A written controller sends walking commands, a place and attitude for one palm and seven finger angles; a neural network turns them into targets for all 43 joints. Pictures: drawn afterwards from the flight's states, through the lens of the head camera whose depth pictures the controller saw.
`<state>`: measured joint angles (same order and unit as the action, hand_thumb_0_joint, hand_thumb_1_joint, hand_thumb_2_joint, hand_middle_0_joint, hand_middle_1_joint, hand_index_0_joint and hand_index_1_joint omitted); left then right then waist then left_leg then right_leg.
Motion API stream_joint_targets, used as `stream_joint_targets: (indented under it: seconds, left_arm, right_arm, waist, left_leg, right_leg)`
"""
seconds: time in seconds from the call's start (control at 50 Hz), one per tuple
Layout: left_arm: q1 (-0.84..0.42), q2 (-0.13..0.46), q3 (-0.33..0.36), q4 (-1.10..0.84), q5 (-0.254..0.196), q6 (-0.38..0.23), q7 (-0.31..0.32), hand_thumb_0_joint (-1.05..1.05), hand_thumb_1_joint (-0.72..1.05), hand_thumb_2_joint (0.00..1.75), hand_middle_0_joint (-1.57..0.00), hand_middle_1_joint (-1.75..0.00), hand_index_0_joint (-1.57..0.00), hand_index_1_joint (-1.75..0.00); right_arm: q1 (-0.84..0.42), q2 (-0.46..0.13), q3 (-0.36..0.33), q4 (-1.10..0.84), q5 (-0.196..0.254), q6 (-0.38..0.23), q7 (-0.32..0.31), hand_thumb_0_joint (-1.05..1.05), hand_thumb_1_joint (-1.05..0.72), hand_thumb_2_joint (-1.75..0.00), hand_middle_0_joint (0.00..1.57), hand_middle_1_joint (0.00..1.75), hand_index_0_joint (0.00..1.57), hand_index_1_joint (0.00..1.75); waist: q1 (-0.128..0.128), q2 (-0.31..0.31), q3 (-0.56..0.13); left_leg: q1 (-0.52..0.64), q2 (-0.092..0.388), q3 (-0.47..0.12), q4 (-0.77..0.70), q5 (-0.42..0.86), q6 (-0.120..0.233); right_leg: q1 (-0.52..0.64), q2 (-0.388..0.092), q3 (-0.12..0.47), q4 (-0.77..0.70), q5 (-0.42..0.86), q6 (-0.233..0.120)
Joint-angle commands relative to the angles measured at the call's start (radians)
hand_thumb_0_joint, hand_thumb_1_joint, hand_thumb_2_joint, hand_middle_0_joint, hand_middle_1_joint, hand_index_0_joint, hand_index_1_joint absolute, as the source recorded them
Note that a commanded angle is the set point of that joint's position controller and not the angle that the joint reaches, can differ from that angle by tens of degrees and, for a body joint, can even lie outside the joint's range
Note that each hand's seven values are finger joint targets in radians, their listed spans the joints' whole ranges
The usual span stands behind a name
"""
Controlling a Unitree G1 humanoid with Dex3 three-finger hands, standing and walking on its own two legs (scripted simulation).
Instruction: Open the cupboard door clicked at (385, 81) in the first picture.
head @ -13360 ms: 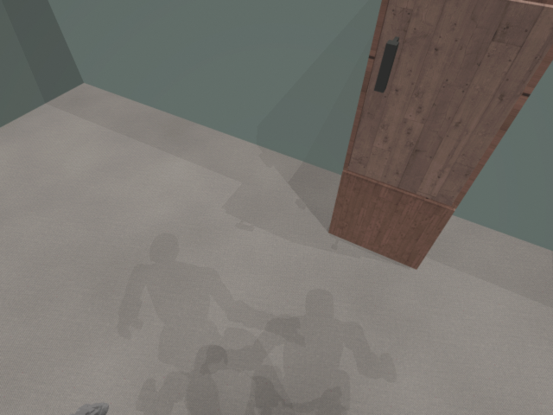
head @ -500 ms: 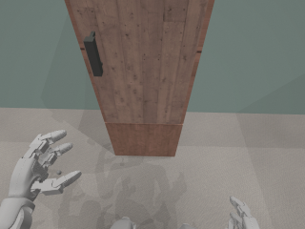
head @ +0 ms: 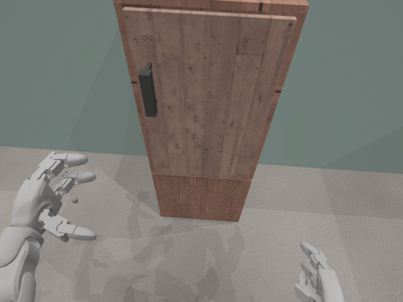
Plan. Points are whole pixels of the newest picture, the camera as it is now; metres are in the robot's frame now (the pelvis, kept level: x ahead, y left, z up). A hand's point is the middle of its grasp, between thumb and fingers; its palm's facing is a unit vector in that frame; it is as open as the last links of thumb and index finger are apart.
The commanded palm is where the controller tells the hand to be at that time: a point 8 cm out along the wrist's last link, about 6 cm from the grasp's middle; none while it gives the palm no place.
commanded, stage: raise the hand with hooked fingers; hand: left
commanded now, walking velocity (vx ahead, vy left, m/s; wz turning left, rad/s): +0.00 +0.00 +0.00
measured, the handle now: (150, 89) +0.58 +0.19 +0.10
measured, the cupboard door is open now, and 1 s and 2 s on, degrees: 0 0 0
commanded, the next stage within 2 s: move the hooked fingers beside the handle in 0.78 s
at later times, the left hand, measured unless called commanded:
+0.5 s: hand (73, 172) +0.30 +0.26 +0.12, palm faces +0.02 -1.00 -0.02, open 14.0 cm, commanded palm +0.27 +0.31 +0.12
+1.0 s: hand (78, 173) +0.30 +0.25 +0.12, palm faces +0.05 -1.00 +0.00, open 14.0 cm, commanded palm +0.29 +0.30 +0.12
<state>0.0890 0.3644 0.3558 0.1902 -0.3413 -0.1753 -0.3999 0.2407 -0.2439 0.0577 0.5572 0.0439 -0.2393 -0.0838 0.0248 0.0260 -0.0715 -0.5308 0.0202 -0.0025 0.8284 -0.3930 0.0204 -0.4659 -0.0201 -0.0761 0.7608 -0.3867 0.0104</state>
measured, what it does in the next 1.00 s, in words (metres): stands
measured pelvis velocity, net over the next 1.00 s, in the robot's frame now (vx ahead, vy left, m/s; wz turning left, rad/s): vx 0.00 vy -0.02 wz -0.01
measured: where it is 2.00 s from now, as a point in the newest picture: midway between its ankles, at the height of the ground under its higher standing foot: outside the picture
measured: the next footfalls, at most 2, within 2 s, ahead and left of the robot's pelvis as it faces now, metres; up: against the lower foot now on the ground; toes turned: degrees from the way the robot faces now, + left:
none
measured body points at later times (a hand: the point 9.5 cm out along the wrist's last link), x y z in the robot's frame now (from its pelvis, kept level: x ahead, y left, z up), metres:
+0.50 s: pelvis +0.00 -0.01 +0.01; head +0.02 -0.01 +0.46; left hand +0.29 +0.31 +0.12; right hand +0.15 -0.26 -0.06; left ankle +0.02 +0.10 -0.71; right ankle +0.00 -0.13 -0.71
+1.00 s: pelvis +0.00 -0.02 +0.01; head +0.01 -0.02 +0.46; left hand +0.29 +0.31 +0.12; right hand +0.16 -0.27 -0.06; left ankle +0.02 +0.10 -0.71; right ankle +0.00 -0.13 -0.71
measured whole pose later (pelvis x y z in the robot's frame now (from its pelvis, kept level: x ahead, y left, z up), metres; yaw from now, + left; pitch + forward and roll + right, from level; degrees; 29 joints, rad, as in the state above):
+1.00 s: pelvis +0.00 -0.02 +0.01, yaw +0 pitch +4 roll -1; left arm -0.15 0.42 0.43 0.44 -0.34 -0.12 -0.48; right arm 0.26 -0.27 0.05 0.58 0.06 -0.20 -0.11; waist 0.02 0.03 -0.04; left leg -0.44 0.04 0.00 0.72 -0.34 -0.01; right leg -0.40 0.00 -0.07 0.68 -0.35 -0.01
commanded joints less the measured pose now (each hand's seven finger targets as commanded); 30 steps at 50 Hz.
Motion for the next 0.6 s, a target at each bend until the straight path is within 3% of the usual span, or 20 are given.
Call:
stream_joint_targets:
  seconds: [0.0,0.12,0.14,0.2,0.26,0.3,0.36,0.38,0.44,0.58]
  left_arm:
    - [-0.254,0.235,0.111,-0.173,-0.026,-0.048,-0.022,0.00,-0.50,0.30,-0.30,-1.20,-0.30,-1.20]
    - [-0.362,0.287,0.137,-0.089,-0.032,-0.013,-0.060,0.00,-0.50,0.30,-0.30,-1.20,-0.30,-1.20]
    - [-0.390,0.303,0.142,-0.108,-0.025,-0.013,-0.064,0.00,-0.50,0.30,-0.30,-1.20,-0.30,-1.20]
    - [-0.410,0.320,0.159,-0.070,-0.028,-0.005,-0.068,0.00,-0.50,0.30,-0.30,-1.20,-0.30,-1.20]
    - [-0.449,0.352,0.182,-0.049,-0.030,0.001,-0.075,0.00,-0.50,0.30,-0.30,-1.20,-0.30,-1.20]
    - [-0.411,0.321,0.159,-0.018,-0.028,0.009,-0.080,0.00,-0.50,0.30,-0.30,-1.20,-0.30,-1.20]
    - [-0.377,0.310,0.156,0.008,-0.034,0.018,-0.090,0.00,-0.50,0.30,-0.30,-1.20,-0.30,-1.20]
    - [-0.377,0.303,0.152,0.015,-0.035,0.019,-0.091,0.00,-0.50,0.30,-0.30,-1.20,-0.30,-1.20]
    - [-0.415,0.339,0.177,-0.020,-0.031,0.003,-0.076,0.00,-0.50,0.30,-0.30,-1.20,-0.30,-1.20]
    - [-0.436,0.338,0.180,-0.037,-0.022,-0.030,-0.057,0.00,-0.50,0.30,-0.30,-1.20,-0.30,-1.20]
  right_arm:
    - [-0.033,-0.158,-0.063,-0.124,0.009,-0.040,-0.021,0.00,-0.90,-0.90,0.20,0.30,0.20,0.30]
    - [-0.042,-0.164,-0.055,-0.120,0.012,-0.028,-0.032,0.00,-0.90,-0.90,0.20,0.30,0.20,0.30]
    - [-0.043,-0.163,-0.056,-0.123,0.014,-0.028,-0.033,0.00,-0.90,-0.90,0.20,0.30,0.20,0.30]
    - [-0.039,-0.163,-0.055,-0.119,0.014,-0.027,-0.037,0.00,-0.90,-0.90,0.20,0.30,0.20,0.30]
    - [-0.037,-0.163,-0.055,-0.118,0.016,-0.025,-0.039,0.00,-0.90,-0.90,0.20,0.30,0.20,0.30]
    - [-0.032,-0.164,-0.057,-0.119,0.017,-0.026,-0.036,0.00,-0.90,-0.90,0.20,0.30,0.20,0.30]
    - [-0.024,-0.169,-0.061,-0.125,0.017,-0.022,-0.029,0.00,-0.90,-0.90,0.20,0.30,0.20,0.30]
    - [-0.026,-0.170,-0.063,-0.125,0.018,-0.021,-0.028,0.00,-0.90,-0.90,0.20,0.30,0.20,0.30]
    - [-0.027,-0.171,-0.063,-0.130,0.015,-0.019,-0.025,0.00,-0.90,-0.90,0.20,0.30,0.20,0.30]
    - [-0.027,-0.163,-0.062,-0.124,0.013,-0.018,-0.029,0.00,-0.90,-0.90,0.20,0.30,0.20,0.30]
  waist:
    - [-0.018,0.064,-0.186]
    - [-0.013,0.061,-0.157]
    - [-0.013,0.094,-0.187]
    - [-0.014,0.065,-0.190]
    - [-0.009,0.075,-0.196]
    - [-0.006,0.084,-0.185]
    - [-0.003,0.025,-0.175]
    - [-0.004,0.035,-0.163]
    - [0.001,0.044,-0.176]
    - [-0.007,0.056,-0.178]
  left_leg:
    - [0.187,-0.013,-0.044,-0.174,0.262,-0.010]
    - [0.193,-0.018,-0.038,-0.194,0.247,-0.006]
    - [0.214,-0.018,-0.037,-0.198,0.255,-0.006]
    - [0.223,-0.017,-0.039,-0.213,0.250,-0.005]
    - [0.238,-0.019,-0.034,-0.221,0.268,-0.003]
    - [0.238,-0.020,-0.031,-0.227,0.269,-0.004]
    - [0.221,-0.022,-0.022,-0.224,0.276,0.000]
    - [0.217,-0.023,-0.019,-0.225,0.270,0.000]
    - [0.219,-0.024,-0.019,-0.228,0.263,0.001]
    - [0.217,-0.025,-0.010,-0.229,0.230,0.004]
  right_leg:
    - [0.044,0.052,-0.003,-0.103,0.227,-0.036]
    - [0.071,0.051,0.009,-0.139,0.224,-0.042]
    - [0.077,0.047,0.011,-0.141,0.228,-0.041]
    - [0.089,0.046,0.010,-0.156,0.224,-0.039]
    - [0.112,0.045,0.017,-0.170,0.247,-0.040]
    - [0.106,0.044,0.014,-0.172,0.248,-0.040]
    - [0.115,0.044,0.018,-0.176,0.271,-0.036]
    - [0.107,0.043,0.019,-0.178,0.267,-0.036]
    - [0.118,0.044,0.026,-0.178,0.256,-0.038]
    - [0.123,0.041,0.041,-0.188,0.229,-0.033]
